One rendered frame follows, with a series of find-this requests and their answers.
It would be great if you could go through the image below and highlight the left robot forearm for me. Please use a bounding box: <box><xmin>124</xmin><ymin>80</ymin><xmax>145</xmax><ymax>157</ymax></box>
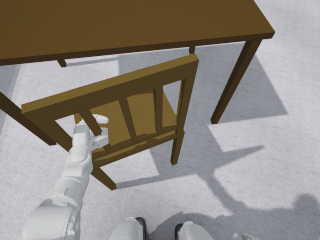
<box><xmin>19</xmin><ymin>144</ymin><xmax>93</xmax><ymax>240</ymax></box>

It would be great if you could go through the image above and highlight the left robot upper arm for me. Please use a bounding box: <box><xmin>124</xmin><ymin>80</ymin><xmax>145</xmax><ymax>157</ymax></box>
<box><xmin>22</xmin><ymin>206</ymin><xmax>81</xmax><ymax>240</ymax></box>

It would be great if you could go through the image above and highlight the robot left hand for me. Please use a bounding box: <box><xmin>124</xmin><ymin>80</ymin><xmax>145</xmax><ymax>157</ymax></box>
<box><xmin>72</xmin><ymin>114</ymin><xmax>109</xmax><ymax>151</ymax></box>

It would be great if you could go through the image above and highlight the left robot thigh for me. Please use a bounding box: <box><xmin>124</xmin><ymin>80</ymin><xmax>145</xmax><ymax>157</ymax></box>
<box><xmin>109</xmin><ymin>221</ymin><xmax>143</xmax><ymax>240</ymax></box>

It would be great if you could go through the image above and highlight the table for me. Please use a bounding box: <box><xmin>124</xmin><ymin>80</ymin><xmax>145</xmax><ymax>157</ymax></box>
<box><xmin>0</xmin><ymin>0</ymin><xmax>275</xmax><ymax>146</ymax></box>

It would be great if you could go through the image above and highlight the right robot thigh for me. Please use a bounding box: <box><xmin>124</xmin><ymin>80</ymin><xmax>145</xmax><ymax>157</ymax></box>
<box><xmin>177</xmin><ymin>224</ymin><xmax>214</xmax><ymax>240</ymax></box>

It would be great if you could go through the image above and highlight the robot thigh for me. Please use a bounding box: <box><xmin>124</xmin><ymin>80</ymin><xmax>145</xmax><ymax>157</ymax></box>
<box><xmin>109</xmin><ymin>221</ymin><xmax>143</xmax><ymax>240</ymax></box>
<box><xmin>177</xmin><ymin>224</ymin><xmax>214</xmax><ymax>240</ymax></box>

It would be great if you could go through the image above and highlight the chair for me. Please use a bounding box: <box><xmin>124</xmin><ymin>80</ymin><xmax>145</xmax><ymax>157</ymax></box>
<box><xmin>21</xmin><ymin>53</ymin><xmax>199</xmax><ymax>190</ymax></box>

